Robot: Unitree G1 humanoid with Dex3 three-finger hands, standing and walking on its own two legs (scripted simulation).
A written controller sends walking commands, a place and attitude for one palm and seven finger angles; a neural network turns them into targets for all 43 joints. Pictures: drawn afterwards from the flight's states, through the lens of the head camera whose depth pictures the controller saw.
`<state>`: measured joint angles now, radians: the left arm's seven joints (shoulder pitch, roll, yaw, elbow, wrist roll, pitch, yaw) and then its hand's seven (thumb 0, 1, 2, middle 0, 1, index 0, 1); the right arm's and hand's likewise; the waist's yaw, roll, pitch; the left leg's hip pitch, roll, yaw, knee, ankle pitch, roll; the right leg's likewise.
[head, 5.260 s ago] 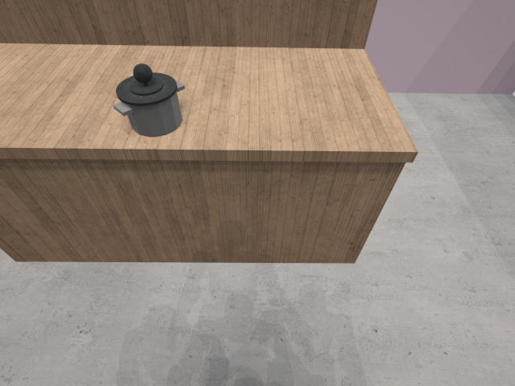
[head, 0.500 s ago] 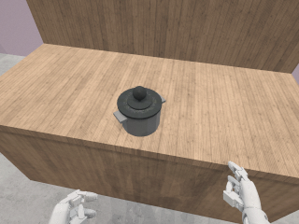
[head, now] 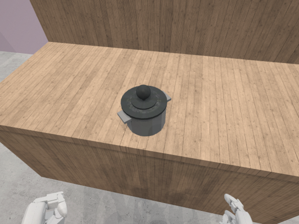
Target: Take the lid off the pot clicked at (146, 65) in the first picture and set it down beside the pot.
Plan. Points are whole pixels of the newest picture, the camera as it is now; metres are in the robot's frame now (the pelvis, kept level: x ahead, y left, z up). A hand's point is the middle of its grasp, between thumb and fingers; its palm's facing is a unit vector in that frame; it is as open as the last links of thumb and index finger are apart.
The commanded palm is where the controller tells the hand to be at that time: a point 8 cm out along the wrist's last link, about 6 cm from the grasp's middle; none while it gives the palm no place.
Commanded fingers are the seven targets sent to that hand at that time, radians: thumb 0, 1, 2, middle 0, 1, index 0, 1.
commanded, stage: raise the hand higher, near the body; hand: left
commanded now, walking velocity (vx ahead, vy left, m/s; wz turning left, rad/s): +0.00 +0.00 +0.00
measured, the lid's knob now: (143, 92) +0.50 +0.07 +0.07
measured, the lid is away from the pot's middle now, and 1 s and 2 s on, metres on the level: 0.00 0.00 0.00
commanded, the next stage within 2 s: reach forward and open the fingers in 0.58 s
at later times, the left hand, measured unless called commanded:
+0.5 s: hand (48, 190) +0.17 +0.24 +0.08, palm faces +0.29 -0.87 -0.39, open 3.1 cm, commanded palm +0.12 +0.27 +0.11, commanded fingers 0.00 0.90 0.90 -1.30 -1.50 -1.30 -1.50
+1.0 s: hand (38, 174) +0.19 +0.26 +0.10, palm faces -0.16 -0.05 -0.99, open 3.0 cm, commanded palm +0.18 +0.26 +0.16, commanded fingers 0.00 0.37 1.16 -1.10 -0.90 -1.10 -0.90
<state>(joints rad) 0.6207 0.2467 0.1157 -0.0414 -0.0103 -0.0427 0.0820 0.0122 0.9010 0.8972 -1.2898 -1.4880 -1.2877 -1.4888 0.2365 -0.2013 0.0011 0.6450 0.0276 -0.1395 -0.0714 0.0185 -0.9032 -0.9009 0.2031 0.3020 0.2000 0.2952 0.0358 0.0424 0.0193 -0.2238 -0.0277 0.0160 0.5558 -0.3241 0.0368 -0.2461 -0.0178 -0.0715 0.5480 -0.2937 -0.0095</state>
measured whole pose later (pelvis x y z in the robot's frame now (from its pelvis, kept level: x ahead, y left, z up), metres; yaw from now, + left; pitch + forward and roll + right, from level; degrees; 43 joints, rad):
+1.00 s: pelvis +0.00 +0.00 +0.00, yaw -2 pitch +1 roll +0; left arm 0.51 0.64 0.12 -0.39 0.75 0.07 -0.06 0.00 0.64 1.00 -1.21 -1.22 -1.21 -1.22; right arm 0.12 -0.30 0.00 0.52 0.04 0.12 0.00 0.02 -0.91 -0.90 0.20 0.30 0.20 0.29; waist 0.07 0.13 -0.02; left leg -0.23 -0.02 0.04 0.50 -0.29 0.04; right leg -0.26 -0.01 -0.04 0.49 -0.25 -0.01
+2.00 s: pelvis -0.03 +0.02 +0.01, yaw +1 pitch +0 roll +0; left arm -0.20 0.68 0.00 -0.08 0.76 0.06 -0.38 0.00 -0.31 1.42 -0.83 -0.08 -0.83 -0.08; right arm 0.12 -0.29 0.02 0.54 0.06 0.12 0.03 0.01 -0.91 -0.90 0.20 0.30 0.20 0.29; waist 0.05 0.12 0.03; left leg -0.21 -0.06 0.02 0.42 -0.21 0.06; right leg -0.23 -0.05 -0.07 0.43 -0.19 0.01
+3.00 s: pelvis -0.01 -0.01 +0.00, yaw +0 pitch +2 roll +2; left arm -0.73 0.48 -0.29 0.39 0.84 0.19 -0.37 0.00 -0.32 1.43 -0.83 -0.08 -0.83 -0.08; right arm 0.14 -0.30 0.02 0.59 0.09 0.15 0.02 0.01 -0.91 -0.90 0.20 0.30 0.19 0.29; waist -0.02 0.11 -0.01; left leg -0.25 -0.04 0.02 0.46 -0.24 0.03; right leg -0.31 -0.03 -0.06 0.54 -0.26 -0.03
